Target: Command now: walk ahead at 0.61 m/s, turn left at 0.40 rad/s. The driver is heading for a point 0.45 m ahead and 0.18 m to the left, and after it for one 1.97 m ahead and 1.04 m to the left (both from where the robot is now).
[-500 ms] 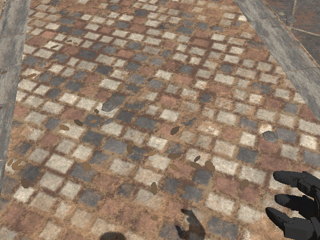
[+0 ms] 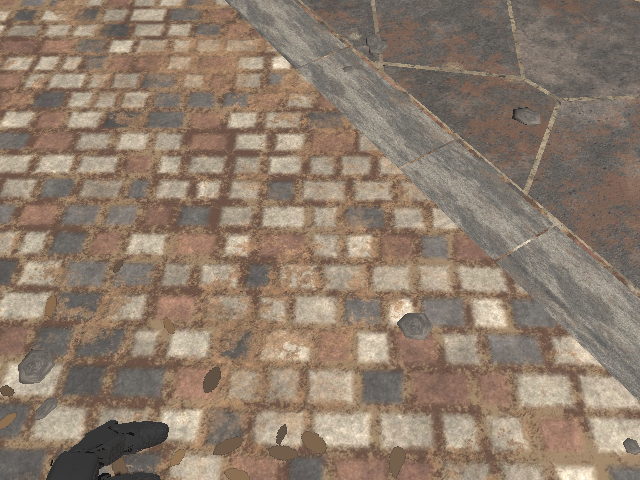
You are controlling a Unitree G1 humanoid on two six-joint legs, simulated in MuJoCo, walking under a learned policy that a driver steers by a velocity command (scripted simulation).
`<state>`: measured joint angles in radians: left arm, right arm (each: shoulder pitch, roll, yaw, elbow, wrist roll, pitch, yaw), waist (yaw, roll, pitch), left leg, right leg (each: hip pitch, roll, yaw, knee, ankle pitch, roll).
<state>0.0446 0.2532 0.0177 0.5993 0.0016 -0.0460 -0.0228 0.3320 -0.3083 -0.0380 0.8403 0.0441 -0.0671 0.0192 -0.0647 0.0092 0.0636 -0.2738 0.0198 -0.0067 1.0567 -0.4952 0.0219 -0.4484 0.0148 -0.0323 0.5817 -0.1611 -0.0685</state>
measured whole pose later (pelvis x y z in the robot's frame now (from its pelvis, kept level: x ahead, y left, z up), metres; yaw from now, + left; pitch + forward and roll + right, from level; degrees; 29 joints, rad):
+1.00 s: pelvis +0.53 +0.26 +0.00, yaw +49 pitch +1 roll -2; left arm 0.10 0.28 0.05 0.72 0.03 -0.07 -0.02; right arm 0.14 -0.32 -0.06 0.63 -0.01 0.04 -0.04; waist 0.01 0.02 0.04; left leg -0.30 -0.15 -0.22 0.98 -0.57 -0.03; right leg -0.44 0.11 0.06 0.48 -0.06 -0.04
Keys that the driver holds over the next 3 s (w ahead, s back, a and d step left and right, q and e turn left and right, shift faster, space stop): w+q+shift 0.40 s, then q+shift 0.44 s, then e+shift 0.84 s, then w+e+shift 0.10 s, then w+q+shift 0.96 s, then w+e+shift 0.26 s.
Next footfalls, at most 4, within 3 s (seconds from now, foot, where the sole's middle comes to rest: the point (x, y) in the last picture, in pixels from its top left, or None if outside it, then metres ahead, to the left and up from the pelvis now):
0.46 left None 0.41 0.28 -0.76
0.90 right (178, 371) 0.70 0.32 -0.76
1.26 left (121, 460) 0.51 0.42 -0.76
1.70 right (228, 374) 0.68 0.21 -0.76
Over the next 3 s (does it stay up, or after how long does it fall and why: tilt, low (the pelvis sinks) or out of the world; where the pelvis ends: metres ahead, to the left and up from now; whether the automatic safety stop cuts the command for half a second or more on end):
stays up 1.39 0.78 0.01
